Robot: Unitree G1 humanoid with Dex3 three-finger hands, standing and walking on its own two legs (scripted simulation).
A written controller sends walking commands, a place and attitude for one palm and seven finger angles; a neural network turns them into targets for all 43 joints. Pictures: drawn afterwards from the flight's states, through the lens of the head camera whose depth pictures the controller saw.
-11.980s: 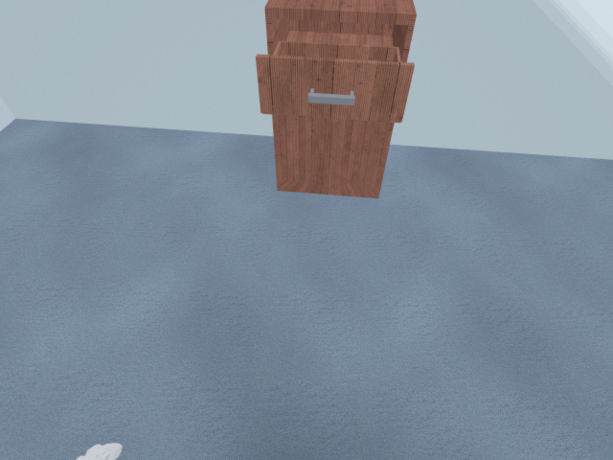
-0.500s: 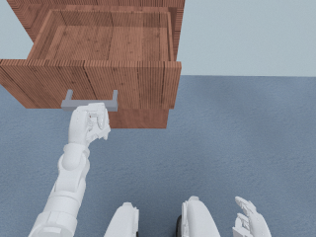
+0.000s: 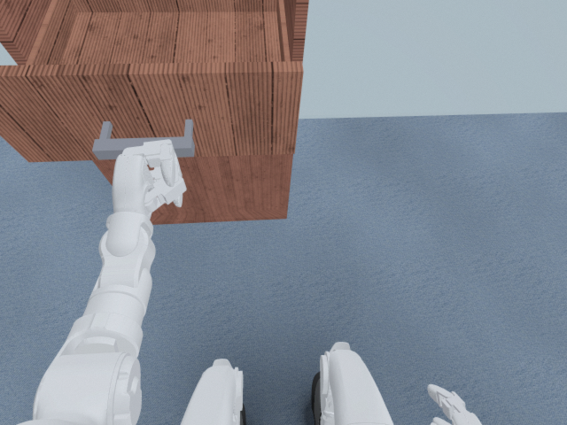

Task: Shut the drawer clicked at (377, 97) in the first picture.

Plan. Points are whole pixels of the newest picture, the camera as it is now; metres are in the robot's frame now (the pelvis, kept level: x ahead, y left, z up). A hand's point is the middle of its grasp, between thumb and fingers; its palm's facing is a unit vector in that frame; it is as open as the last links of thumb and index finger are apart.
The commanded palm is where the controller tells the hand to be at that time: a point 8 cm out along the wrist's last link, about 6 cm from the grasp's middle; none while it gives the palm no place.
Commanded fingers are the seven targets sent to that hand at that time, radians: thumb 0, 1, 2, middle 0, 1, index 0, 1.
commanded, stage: push the drawer shut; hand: left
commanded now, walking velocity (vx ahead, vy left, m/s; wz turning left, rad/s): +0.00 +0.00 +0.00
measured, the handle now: (146, 137) +0.52 +0.19 +0.04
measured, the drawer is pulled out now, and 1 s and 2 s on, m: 0.17 0.05 0.00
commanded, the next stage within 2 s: pull the fist back off the drawer in 1.68 s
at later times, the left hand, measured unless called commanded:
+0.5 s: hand (182, 142) +0.51 +0.14 +0.03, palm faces +0.01 -1.00 -0.04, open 3.1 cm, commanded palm +0.50 +0.19 +0.04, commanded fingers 0.00 0.90 0.90 -1.40 -1.60 -1.40 -1.60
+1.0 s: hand (181, 114) +0.56 +0.14 +0.04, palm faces +0.00 -1.00 -0.03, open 3.1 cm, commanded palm +0.57 +0.18 +0.04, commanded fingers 0.00 0.90 0.90 -1.40 -1.60 -1.40 -1.60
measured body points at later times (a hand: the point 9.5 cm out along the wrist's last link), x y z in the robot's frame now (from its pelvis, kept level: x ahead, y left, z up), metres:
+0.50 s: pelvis +0.00 +0.00 -0.01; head +0.16 +0.00 +0.42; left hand +0.50 +0.19 +0.04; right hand +0.04 -0.27 -0.13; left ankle +0.02 +0.12 -0.63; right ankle +0.07 -0.14 -0.63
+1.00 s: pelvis +0.00 +0.01 -0.02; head +0.18 +0.02 +0.40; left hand +0.56 +0.19 +0.04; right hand -0.01 -0.25 -0.13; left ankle +0.02 +0.12 -0.63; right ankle +0.07 -0.14 -0.63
